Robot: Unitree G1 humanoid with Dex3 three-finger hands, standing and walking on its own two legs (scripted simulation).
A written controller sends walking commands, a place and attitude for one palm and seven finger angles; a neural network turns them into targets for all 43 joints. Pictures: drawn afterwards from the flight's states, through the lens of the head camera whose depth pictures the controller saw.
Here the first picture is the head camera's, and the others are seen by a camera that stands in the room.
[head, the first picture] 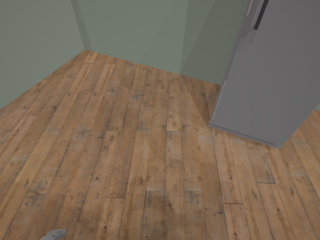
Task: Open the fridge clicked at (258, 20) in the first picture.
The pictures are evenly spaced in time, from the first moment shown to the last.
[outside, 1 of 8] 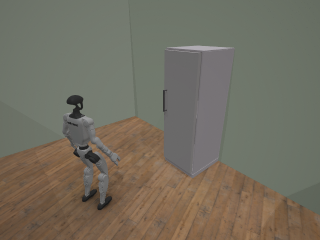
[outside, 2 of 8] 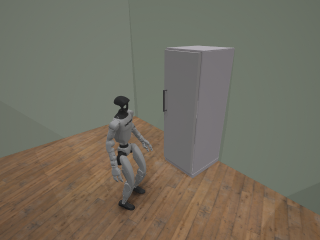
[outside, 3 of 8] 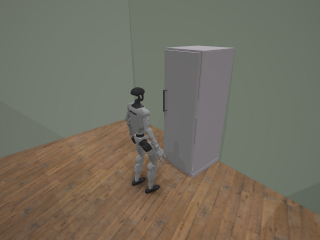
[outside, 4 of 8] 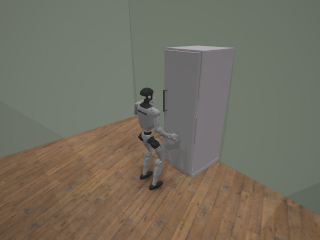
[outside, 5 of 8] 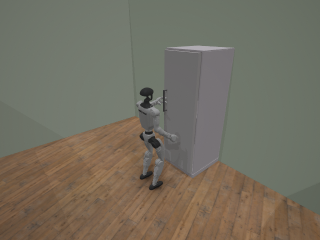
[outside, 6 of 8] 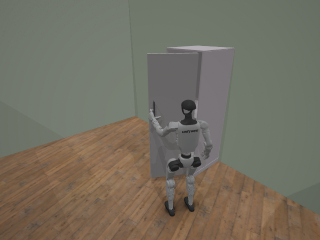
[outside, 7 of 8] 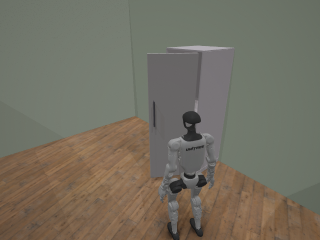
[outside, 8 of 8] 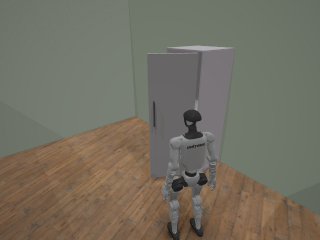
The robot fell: no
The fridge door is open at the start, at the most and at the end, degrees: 0 66 58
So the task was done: yes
